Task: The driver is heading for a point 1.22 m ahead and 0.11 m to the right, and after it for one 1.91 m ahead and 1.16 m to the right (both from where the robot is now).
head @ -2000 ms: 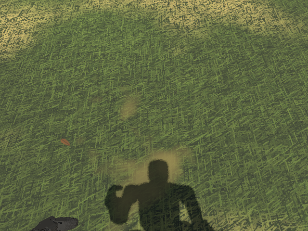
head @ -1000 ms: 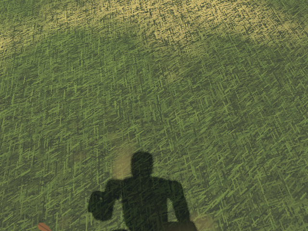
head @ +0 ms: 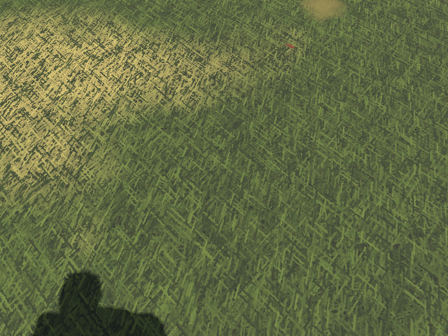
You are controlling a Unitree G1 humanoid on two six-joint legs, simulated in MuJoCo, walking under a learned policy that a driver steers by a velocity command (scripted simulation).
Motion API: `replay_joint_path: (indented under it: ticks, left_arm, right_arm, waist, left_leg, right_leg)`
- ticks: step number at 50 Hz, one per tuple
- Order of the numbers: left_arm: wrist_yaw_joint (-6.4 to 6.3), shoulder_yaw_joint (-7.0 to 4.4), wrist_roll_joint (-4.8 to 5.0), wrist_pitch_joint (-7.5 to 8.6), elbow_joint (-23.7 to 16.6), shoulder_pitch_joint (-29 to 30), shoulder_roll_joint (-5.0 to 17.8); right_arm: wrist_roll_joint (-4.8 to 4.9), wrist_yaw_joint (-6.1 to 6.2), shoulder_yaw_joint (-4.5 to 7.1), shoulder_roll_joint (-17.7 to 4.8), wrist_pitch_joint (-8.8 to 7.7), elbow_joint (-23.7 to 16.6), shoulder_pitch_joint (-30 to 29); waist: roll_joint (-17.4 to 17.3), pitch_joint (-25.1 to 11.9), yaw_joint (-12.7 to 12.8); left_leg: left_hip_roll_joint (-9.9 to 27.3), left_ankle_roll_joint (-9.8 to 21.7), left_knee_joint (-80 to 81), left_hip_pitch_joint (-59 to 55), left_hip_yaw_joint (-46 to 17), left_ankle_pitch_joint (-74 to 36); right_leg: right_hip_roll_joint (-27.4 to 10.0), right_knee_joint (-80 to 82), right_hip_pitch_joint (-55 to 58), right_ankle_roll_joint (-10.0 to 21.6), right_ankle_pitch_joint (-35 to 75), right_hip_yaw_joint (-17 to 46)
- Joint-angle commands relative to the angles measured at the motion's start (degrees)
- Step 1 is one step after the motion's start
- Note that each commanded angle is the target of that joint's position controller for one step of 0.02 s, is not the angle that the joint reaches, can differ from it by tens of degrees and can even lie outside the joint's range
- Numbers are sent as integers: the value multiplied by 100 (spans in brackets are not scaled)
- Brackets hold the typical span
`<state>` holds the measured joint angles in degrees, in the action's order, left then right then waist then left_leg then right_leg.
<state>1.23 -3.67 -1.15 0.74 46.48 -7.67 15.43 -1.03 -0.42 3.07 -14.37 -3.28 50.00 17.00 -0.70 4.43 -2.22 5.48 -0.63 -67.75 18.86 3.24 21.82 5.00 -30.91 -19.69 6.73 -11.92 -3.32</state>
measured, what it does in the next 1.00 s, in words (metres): walks ahead: left foot, then right foot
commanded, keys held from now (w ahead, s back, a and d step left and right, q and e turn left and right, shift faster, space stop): w+e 0.20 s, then w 0.80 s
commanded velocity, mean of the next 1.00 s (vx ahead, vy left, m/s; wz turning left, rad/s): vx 0.50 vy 0.00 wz -0.26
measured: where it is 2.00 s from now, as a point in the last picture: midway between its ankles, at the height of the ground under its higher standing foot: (269, 157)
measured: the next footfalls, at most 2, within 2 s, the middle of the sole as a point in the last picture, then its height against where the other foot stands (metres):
left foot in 0.42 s outside the picture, level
right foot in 0.94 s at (291, 263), level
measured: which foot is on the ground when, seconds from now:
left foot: up 0.00-0.40, down 0.42-0.96, up 0.98-1.00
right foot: down 0.00-0.42, up 0.44-0.92, down 0.94-1.00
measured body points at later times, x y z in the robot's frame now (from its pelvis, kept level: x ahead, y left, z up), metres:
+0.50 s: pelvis +0.30 +0.01 +0.00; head +0.33 +0.01 +0.44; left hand +0.34 +0.29 -0.14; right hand +0.42 -0.27 -0.10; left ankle +0.40 +0.08 -0.73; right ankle +0.09 -0.05 -0.65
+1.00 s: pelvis +0.55 -0.08 +0.00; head +0.57 -0.10 +0.45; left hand +0.79 +0.10 -0.10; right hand +0.45 -0.32 -0.15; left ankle +0.41 +0.07 -0.69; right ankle +0.62 -0.17 -0.73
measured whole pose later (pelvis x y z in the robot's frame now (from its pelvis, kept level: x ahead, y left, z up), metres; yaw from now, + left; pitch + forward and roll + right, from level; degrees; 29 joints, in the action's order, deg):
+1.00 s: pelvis +0.55 -0.08 +0.00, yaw -13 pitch +1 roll +1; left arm 0.8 -0.8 -2.6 4.1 46.3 -2.8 13.2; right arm -0.3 -0.2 1.9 -13.5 -3.4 55.5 24.0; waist -0.5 2.7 -3.1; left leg -1.2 2.8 -44.7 5.8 1.5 26.5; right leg 0.7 -31.4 -24.0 5.1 -7.5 -4.4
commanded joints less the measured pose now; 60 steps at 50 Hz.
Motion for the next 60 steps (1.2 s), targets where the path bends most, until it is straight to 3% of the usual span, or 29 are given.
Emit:
replay_joint_path:
  ticks: [1, 4, 6, 10, 15, 18, 20, 21, 22, 23, 24, 25, 26, 28, 31, 34, 37, 42, 45, 46, 47, 48, 49, 50, 51, 52, 54, 57, 60]
  left_arm:
    - [-140, -184, 110, 87, -76, -579, 696]
    - [-106, -177, 153, 237, -16, -793, 771]
    - [-105, -191, 131, 264, 45, -1050, 849]
    - [-113, -181, 121, 276, 161, -1539, 846]
    - [-187, -104, 78, 297, 362, -2022, 724]
    - [-253, -109, 33, 319, 403, -1875, 875]
    - [-241, -133, -13, 336, 419, -1724, 1023]
    - [-208, -120, -8, 354, 414, -1659, 998]
    - [-184, -16, -7, 388, 239, -1819, 595]
    - [-156, 14, 184, 359, 316, -2701, 261]
    - [-193, -22, -37, 319, 399, -2228, 699]
    - [-143, -37, -36, 317, 306, -1697, 700]
    - [-110, -3, -33, 314, 231, -1438, 604]
    - [-36, 31, -98, 214, 223, -1419, 472]
    - [29, 77, -135, 127, 202, -1257, 336]
    - [73, 143, -136, 117, -41, -459, 267]
    - [111, 241, -92, 154, -250, 258, 112]
    - [85, 273, -47, 192, -425, 897, 179]
    - [34, 208, -70, 241, -388, 674, 317]
    - [2, 159, -91, 280, -218, 170, 380]
    - [-49, 77, -148, 345, 94, -706, 523]
    - [-125, -49, -273, 390, 287, -1747, 948]
    - [-152, -196, -255, 330, 353, -1948, 1479]
    - [-117, -147, -15, 270, 318, -1598, 1131]
    - [-101, -57, 24, 275, 255, -1080, 795]
    - [-79, 8, 2, 319, 249, -816, 524]
    - [-114, 77, 25, 397, 354, -680, 287]
    - [-118, 55, 82, 515, 570, -999, 386]
    - [-121, 46, 92, 515, 747, -1305, 425]
  right_arm:
    - [-136, -17, 126, -658, -38, -496, -36]
    - [-170, -71, 110, -542, 179, -580, -123]
    - [-170, -76, 95, -515, 217, -747, -575]
    - [-140, -92, 52, -507, 188, -1061, -1475]
    - [-80, -158, -54, -428, 84, -1311, -2152]
    - [-70, -140, -28, -565, 22, -1287, -1838]
    - [-47, -39, 82, -803, -33, -928, -736]
    - [-74, 40, 140, -938, -92, -709, 113]
    - [-185, 136, 223, -1374, -117, -639, 1002]
    - [-194, 86, 336, -1738, -64, -516, 888]
    - [-16, 20, 228, -1149, -13, -624, 357]
    - [27, -4, 140, -789, -23, -691, -128]
    - [-20, -23, 84, -600, -47, -653, -295]
    - [1, -6, 31, -514, -119, -465, -202]
    - [64, -40, 45, -599, -248, -227, 144]
    - [70, -41, 48, -628, -244, -63, 395]
    - [84, -48, 39, -626, -222, 79, 604]
    - [49, -12, 60, -751, -192, 303, 980]
    - [13, 41, 82, -837, -144, 368, 879]
    - [19, 51, 86, -860, -123, 384, 817]
    - [33, 49, 57, -791, -102, 391, 807]
    - [61, 42, -20, -587, -116, 184, 733]
    - [203, 9, -126, -31, -112, 50, 1357]
    - [29, 69, 50, -731, -57, 140, 981]
    - [38, 31, 70, -697, -85, 38, 604]
    - [57, -1, 35, -564, -108, 18, 422]
    - [-65, -61, 18, -437, 11, 88, 468]
    - [-107, -143, 10, -328, 145, 60, 312]
    - [-102, -167, 2, -327, 189, -158, -395]
  waist:
    - [197, -517, 145]
    - [206, -520, 60]
    - [256, -317, 180]
    - [343, -137, 486]
    - [407, -79, 758]
    - [462, -83, 499]
    - [441, -604, 24]
    - [249, -1060, -404]
    - [-441, -1864, -594]
    - [-1830, -2183, -55]
    - [-542, -1360, 35]
    - [-116, -698, 107]
    - [52, -451, 169]
    - [-311, -353, 325]
    - [-386, -358, 372]
    - [-346, -127, 242]
    - [-355, -51, 82]
    - [-396, -34, -87]
    - [-422, -114, 119]
    - [-377, -354, 354]
    - [-160, -831, 705]
    - [376, -1551, 1091]
    - [1736, -2055, 770]
    - [788, -1616, 760]
    - [563, -899, 558]
    - [393, -586, 429]
    - [512, -388, 151]
    - [411, -363, 59]
    - [354, -103, 169]
  left_leg:
    - [254, -34, 136, 1542, -433, -463]
    - [159, -213, 548, 1490, -336, -620]
    - [133, -285, 989, 1786, -299, -1009]
    - [-22, -289, 2038, 2163, -323, -1810]
    - [-263, -32, 3104, 1904, -165, -2318]
    - [-441, 273, 3635, 1089, -181, -1954]
    - [-798, 507, 3862, -279, -42, -1434]
    - [-541, 670, 4107, -1456, -245, -1567]
    - [813, 951, 4082, -2734, -1786, -949]
    - [1955, 1767, 4913, -3608, -4523, -896]
    - [1671, 1609, 5200, -2817, -4453, -145]
    - [1440, 1511, 5278, -2022, -3440, -261]
    - [1167, 1397, 5408, -1579, -2826, -862]
    - [796, 1228, 5580, -1114, -1987, -1707]
    - [692, 1302, 5783, -1107, -1531, -2351]
    - [577, 1317, 6074, -1205, -1179, -2424]
    - [347, 1172, 6078, -1218, -766, -2786]
    - [578, 1082, 5807, -1695, -700, -3323]
    - [752, 984, 5236, -2065, -700, -4282]
    - [673, 909, 4622, -2086, -597, -4901]
    - [420, 794, 3583, -1767, -363, -4898]
    - [150, 665, 1973, -731, -131, -3339]
    - [-896, 441, 79, 1239, 149, 593]
    - [-669, 530, -360, 1747, -567, 710]
    - [-418, 572, -282, 1855, -648, 185]
    - [-233, 555, 4, 1670, -634, -183]
    - [-44, 426, 427, 1201, -565, -459]
    - [-11, 258, 648, 1235, -413, -729]
    - [118, 115, 1130, 1804, -297, -1297]
  right_leg:
    - [-1443, 1656, 1639, 896, 1875, 1971]
    - [-1229, 1823, 1321, 951, 2111, 1802]
    - [-1169, 1972, 1244, 919, 1891, 1860]
    - [-1099, 1962, 1573, 763, 1977, 2021]
    - [-1204, 1771, 2140, 586, 2835, 1952]
    - [-1372, 1515, 2277, 372, 3589, 1950]
    - [-1200, 336, 2281, 190, 5003, 1748]
    - [-944, -814, 1799, 98, 4524, 1530]
    - [-543, -2546, 906, 13, 2438, 1229]
    - [491, -4146, -819, -200, -1857, 895]
    - [20, -4390, -1291, -103, -1453, 1224]
    - [-194, -4196, -1266, -119, -925, 1164]
    - [-360, -3969, -1183, -139, -694, 1071]
    - [-556, -3573, -893, -230, -603, 940]
    - [-665, -3229, -1070, -363, -433, 717]
    - [-925, -2497, -1622, -535, 143, 437]
    - [-938, -1368, -1472, -633, 764, 169]
    - [-768, -361, -1074, -498, 951, -10]
    - [-589, 7, -581, -252, 353, -29]
    - [-426, 276, 51, -141, 263, -91]
    - [-384, 569, 1190, 24, 358, -67]
    - [-1544, 685, 2605, 347, -212, 1185]
    - [-2993, 1334, 3797, 1068, -638, 3829]
    - [-2762, 1535, 3333, 998, -814, 3934]
    - [-2499, 1607, 2644, 861, -534, 3033]
    - [-2224, 1812, 2058, 721, 66, 2447]
    - [-1780, 2076, 1422, 444, 698, 1682]
    - [-1673, 2294, 1325, 515, 1308, 1297]
    - [-1590, 2528, 1429, 531, 1328, 1066]
Keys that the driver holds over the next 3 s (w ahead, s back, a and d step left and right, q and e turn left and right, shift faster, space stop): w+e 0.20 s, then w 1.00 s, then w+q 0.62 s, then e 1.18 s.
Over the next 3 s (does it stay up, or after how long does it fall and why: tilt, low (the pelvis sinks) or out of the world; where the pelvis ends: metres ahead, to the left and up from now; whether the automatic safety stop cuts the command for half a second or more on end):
stays up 1.13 -0.14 0.00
